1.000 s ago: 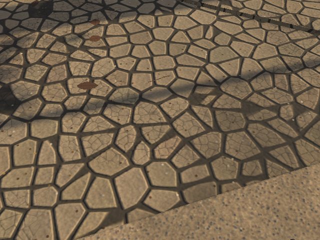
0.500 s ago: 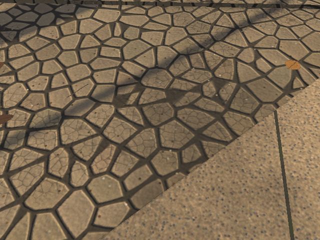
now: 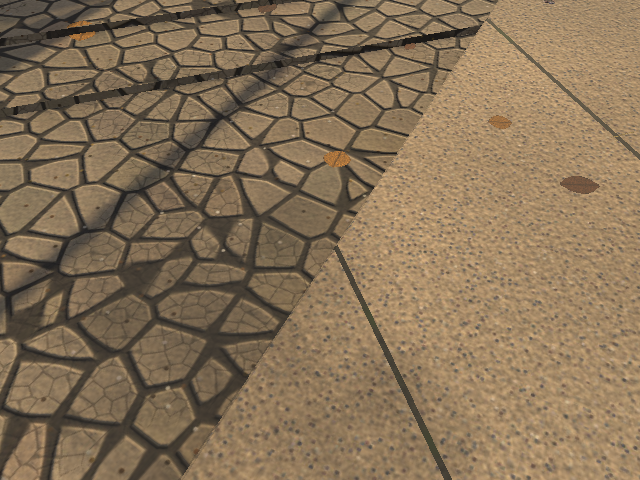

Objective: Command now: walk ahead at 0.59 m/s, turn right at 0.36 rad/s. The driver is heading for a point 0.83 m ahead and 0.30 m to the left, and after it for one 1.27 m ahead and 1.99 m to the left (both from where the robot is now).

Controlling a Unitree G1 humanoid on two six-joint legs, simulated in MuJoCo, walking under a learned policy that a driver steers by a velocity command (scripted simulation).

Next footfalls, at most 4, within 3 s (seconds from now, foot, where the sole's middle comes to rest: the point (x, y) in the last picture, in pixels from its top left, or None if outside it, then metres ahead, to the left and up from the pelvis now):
0.22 right None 0.10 -0.17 -0.78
0.72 left None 0.47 0.08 -0.78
1.20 right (247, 339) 0.98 0.19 -0.89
1.60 left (96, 322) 1.05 0.60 -0.89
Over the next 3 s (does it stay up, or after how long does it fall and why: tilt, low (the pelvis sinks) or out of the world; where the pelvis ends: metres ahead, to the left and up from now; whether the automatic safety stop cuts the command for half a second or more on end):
stays up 1.02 1.70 -0.13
